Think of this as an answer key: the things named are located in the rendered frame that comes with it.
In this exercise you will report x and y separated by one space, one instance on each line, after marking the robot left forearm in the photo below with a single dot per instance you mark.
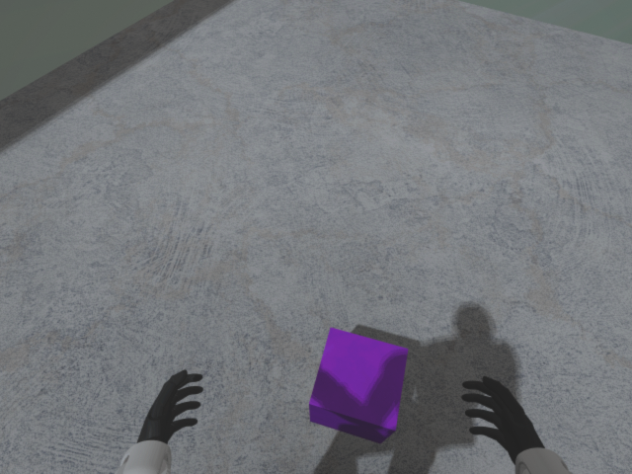
147 457

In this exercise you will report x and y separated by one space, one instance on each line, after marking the robot left hand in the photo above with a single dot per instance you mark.
159 424

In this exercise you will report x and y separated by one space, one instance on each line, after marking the carton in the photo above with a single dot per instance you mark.
358 386

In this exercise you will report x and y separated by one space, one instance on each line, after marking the robot right hand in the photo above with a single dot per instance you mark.
515 431

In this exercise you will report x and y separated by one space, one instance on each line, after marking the robot right forearm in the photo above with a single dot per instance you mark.
539 460

